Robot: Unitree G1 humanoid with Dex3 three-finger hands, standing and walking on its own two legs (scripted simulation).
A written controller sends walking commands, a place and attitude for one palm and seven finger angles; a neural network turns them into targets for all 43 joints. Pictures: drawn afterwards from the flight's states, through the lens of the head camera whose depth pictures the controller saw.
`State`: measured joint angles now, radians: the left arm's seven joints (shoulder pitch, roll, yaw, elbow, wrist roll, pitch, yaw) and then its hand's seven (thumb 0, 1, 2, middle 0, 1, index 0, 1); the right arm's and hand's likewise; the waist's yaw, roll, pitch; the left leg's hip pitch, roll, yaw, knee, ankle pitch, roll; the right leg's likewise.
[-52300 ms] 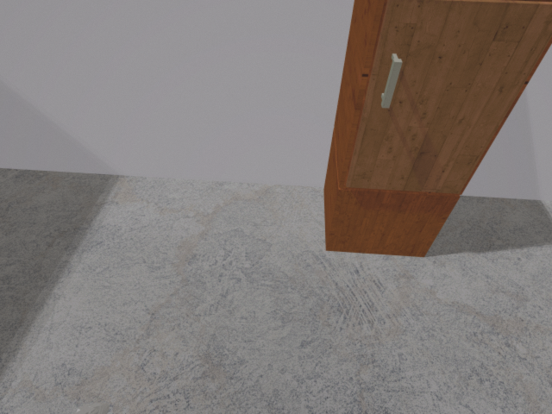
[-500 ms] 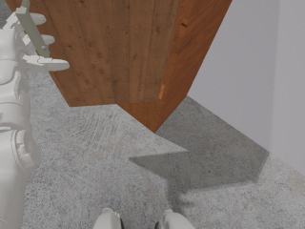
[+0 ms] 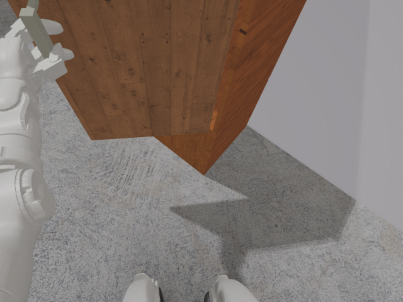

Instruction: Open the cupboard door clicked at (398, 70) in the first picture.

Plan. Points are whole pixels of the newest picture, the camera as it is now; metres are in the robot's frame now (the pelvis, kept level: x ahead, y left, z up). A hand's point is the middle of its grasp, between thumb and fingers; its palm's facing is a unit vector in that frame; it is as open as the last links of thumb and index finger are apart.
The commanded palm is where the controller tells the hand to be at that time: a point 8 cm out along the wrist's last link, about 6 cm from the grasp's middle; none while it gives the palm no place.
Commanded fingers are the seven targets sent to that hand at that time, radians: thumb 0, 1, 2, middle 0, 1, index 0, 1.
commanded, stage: close the thumb around the handle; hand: left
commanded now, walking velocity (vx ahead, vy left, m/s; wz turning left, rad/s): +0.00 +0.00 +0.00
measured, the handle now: (47, 38) +0.59 +0.22 +0.12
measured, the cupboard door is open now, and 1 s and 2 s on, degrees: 46 79 91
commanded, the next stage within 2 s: pull the door open along its arc in 0.02 s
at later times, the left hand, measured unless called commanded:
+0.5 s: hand (60, 81) +0.50 +0.19 +0.11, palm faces +0.03 -1.00 +0.00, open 5.6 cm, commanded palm +0.44 +0.24 +0.11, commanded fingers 0.00 0.90 0.90 -0.40 -1.35 -0.40 -1.35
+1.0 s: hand (109, 147) +0.36 +0.11 +0.11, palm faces +0.43 -0.90 +0.01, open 5.9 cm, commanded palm +0.30 +0.16 +0.11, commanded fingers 0.00 0.90 0.90 -0.40 -1.35 -0.40 -1.35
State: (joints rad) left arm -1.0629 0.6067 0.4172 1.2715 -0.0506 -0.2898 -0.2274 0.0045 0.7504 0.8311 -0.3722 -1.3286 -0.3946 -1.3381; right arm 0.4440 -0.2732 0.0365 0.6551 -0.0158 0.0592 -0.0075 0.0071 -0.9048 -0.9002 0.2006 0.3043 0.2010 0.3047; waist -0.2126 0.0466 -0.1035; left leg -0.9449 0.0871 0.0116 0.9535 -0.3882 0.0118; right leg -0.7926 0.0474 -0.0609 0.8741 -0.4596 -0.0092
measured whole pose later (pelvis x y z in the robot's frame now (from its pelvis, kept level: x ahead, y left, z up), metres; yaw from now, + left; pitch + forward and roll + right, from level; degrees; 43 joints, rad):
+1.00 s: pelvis +0.01 -0.03 +0.03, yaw +2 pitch +7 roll +0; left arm -0.21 -0.03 0.07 0.36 -0.02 -0.13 0.43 -0.01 0.68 0.77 -0.37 -1.30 -0.37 -1.33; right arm 0.20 -0.19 0.02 0.58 -0.04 0.08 0.00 0.01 -0.91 -0.90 0.20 0.30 0.20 0.30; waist -0.03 0.04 -0.13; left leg -0.54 0.06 0.03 0.75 -0.34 -0.02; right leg -0.43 0.02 -0.05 0.76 -0.45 -0.04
